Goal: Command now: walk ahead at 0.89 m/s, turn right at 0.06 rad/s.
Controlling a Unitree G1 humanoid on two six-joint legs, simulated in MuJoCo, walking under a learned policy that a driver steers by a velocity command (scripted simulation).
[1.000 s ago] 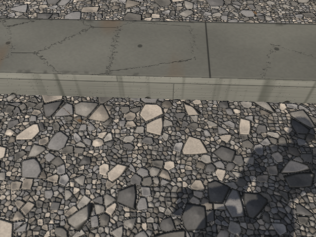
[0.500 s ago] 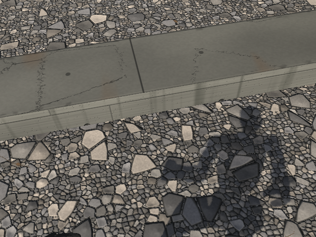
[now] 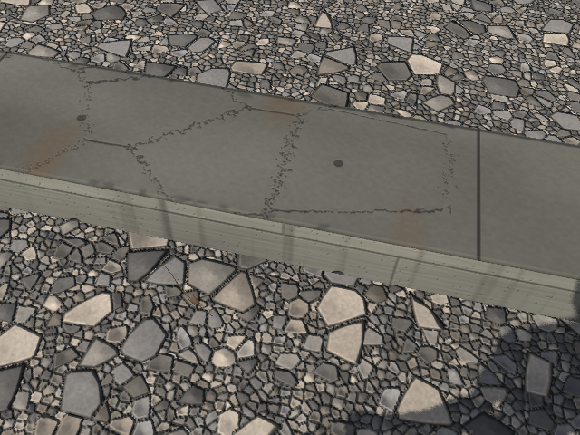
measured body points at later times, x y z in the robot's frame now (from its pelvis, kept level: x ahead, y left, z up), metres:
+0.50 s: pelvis +0.43 -0.01 +0.00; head +0.45 +0.00 +0.45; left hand +0.49 +0.27 -0.14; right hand +0.58 -0.28 -0.06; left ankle +0.48 +0.16 -0.62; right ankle +0.42 -0.02 -0.73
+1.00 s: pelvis +0.83 -0.14 -0.01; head +0.87 -0.18 +0.44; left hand +1.20 -0.27 +0.03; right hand +0.56 -0.23 -0.12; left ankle +0.80 +0.11 -0.73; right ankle +0.85 -0.30 -0.50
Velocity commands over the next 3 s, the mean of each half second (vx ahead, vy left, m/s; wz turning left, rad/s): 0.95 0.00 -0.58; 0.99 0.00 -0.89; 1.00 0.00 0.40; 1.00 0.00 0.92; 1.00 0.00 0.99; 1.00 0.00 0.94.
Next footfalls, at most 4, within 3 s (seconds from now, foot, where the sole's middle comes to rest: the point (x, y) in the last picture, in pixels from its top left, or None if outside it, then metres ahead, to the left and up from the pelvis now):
0.32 right None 0.46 -0.03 -0.76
0.72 left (272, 298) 0.84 0.09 -0.76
1.06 right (474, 233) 0.95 -0.41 -0.60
1.54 left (502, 139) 1.32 -0.56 -0.60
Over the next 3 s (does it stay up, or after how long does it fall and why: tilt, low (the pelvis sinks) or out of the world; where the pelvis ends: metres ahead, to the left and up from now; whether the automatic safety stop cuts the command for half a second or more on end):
stays up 2.36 -0.58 0.14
